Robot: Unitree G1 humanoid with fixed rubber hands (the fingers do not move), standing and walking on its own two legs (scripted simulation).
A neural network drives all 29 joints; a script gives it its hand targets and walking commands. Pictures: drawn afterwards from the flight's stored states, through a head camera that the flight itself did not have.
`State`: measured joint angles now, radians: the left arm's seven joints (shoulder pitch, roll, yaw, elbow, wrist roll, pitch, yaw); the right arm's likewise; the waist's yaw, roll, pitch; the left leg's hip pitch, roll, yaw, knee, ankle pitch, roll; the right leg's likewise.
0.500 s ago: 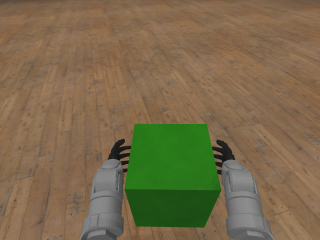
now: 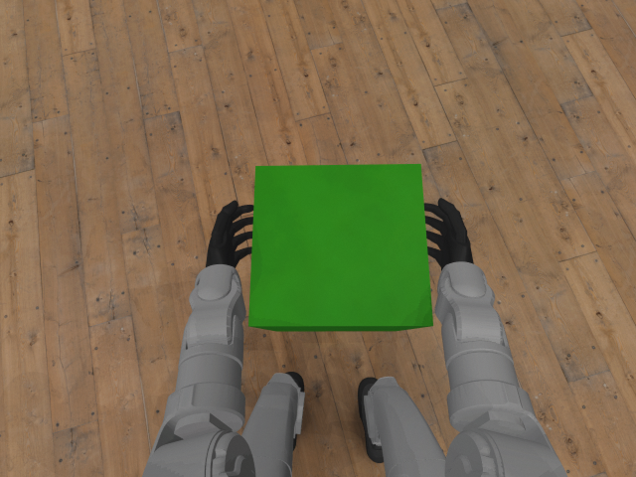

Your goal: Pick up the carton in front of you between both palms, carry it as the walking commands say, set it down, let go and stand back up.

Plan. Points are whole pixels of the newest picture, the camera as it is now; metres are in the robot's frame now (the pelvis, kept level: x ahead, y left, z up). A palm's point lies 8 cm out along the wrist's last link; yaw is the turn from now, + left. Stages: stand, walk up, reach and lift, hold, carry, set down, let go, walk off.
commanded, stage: set down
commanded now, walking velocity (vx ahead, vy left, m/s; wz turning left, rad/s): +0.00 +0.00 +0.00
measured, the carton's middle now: (336, 261) +0.38 +0.01 -0.16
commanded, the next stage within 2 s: none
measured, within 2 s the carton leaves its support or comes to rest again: rests again in 1.78 s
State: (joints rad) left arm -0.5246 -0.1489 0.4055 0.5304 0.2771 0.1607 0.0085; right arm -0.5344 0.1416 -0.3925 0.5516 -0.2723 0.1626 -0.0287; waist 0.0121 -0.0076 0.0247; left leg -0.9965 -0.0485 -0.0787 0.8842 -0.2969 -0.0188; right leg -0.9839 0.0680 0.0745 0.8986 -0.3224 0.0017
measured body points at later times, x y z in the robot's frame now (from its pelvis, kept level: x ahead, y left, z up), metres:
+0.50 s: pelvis -0.02 +0.00 -0.13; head +0.21 +0.01 +0.25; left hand +0.42 +0.16 -0.22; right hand +0.43 -0.14 -0.22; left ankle +0.06 +0.13 -0.68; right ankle +0.05 -0.12 -0.68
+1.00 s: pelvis -0.05 +0.00 -0.26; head +0.26 +0.01 +0.06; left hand +0.45 +0.16 -0.39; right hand +0.47 -0.15 -0.38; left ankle +0.06 +0.13 -0.68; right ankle +0.05 -0.12 -0.68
